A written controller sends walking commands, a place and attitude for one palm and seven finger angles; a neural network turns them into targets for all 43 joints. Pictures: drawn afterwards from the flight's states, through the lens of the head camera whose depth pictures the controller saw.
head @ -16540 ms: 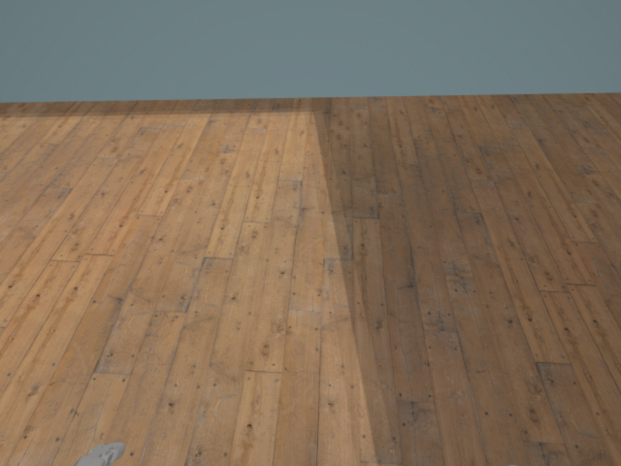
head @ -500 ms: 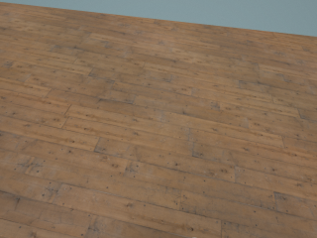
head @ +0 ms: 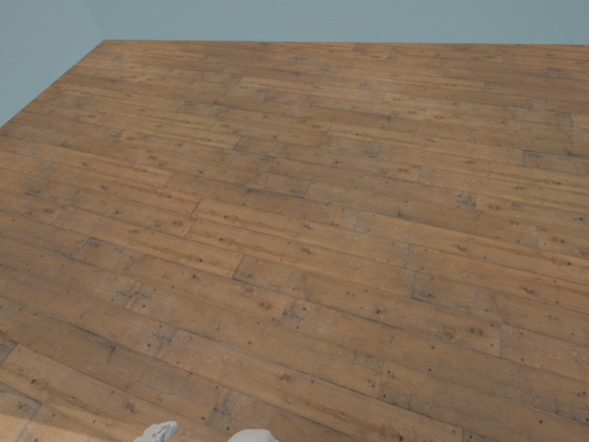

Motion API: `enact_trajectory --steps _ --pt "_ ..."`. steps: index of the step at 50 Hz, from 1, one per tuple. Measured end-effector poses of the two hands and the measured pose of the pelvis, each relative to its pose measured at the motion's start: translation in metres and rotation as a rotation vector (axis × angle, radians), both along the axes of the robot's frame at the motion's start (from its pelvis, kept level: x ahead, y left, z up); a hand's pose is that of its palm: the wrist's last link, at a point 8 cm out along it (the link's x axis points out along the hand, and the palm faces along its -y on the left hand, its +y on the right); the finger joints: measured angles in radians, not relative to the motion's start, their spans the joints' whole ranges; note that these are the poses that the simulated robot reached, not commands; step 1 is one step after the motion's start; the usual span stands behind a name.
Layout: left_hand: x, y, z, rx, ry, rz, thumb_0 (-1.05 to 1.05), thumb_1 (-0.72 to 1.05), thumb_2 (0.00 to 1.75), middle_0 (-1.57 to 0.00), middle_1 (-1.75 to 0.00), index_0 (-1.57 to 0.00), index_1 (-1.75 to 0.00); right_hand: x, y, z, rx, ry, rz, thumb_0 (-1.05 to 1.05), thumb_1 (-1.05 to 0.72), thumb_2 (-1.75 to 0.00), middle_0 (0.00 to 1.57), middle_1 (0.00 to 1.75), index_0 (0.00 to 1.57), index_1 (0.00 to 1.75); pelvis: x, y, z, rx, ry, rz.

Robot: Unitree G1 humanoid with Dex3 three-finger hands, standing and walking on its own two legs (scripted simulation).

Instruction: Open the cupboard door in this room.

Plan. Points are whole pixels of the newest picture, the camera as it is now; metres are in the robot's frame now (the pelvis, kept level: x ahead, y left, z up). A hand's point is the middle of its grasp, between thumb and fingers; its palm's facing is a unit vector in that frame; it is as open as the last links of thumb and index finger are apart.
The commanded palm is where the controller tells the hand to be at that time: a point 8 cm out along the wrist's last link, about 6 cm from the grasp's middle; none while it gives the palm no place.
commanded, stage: turn or walk to find it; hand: left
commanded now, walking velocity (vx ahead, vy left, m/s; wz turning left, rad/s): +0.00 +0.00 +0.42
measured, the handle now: out of the picture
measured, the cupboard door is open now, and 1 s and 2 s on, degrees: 0 0 0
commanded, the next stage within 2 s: none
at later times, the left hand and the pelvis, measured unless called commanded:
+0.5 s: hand out of the picture -0.07 +0.25 -0.19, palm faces +0.29 -0.93 -0.24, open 7.4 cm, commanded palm none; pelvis -0.03 +0.03 -0.01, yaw +13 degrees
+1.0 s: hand out of the picture -0.02 +0.20 -0.14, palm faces +0.41 -0.87 -0.29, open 7.4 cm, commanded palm none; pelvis -0.03 -0.02 +0.00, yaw +25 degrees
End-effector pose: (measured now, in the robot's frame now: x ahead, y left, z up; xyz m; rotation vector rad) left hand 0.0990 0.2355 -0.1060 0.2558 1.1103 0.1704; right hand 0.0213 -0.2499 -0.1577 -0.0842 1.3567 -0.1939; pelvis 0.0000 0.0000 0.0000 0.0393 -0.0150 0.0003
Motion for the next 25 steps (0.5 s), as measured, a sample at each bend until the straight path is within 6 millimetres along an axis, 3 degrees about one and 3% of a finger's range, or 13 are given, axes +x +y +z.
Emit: enact_trajectory --steps 6,12,21,25 --pt "-0.043 -0.008 -0.001 -0.012 0.059 0.081 0.0 0.91 0.9 -0.2 -0.3 -0.2 -0.3 0.004 -0.014 0.007 -0.008 0.021 0.059 0.01 -0.91 -0.9 0.2 0.3 0.2 0.3 -0.005 -0.009 0.006 0.008 0.0 0.059" --pt "-0.089 0.0 -0.01 -0.028 0.114 0.177 0.0 0.92 0.9 -0.2 -0.3 -0.2 -0.3 0.024 -0.01 0.013 -0.031 0.028 0.148 0.01 -0.91 -0.9 0.2 0.3 0.2 0.3 -0.011 -0.007 0.005 0.004 0.005 0.118" --pt "-0.166 0.04 -0.045 -0.075 0.206 0.325 0.0 0.91 0.9 -0.2 -0.3 -0.2 -0.3 0.088 0.044 0.023 -0.078 -0.138 0.318 0.01 -0.91 -0.9 0.2 0.3 0.2 0.3 -0.028 0.025 -0.011 -0.038 0.006 0.207" --pt "-0.183 0.055 -0.048 -0.085 0.246 0.362 0.0 0.91 0.9 -0.2 -0.3 -0.2 -0.3 0.099 0.069 0.036 -0.081 -0.194 0.363 0.01 -0.91 -0.9 0.2 0.3 0.2 0.3 -0.032 0.035 -0.006 -0.041 -0.003 0.222"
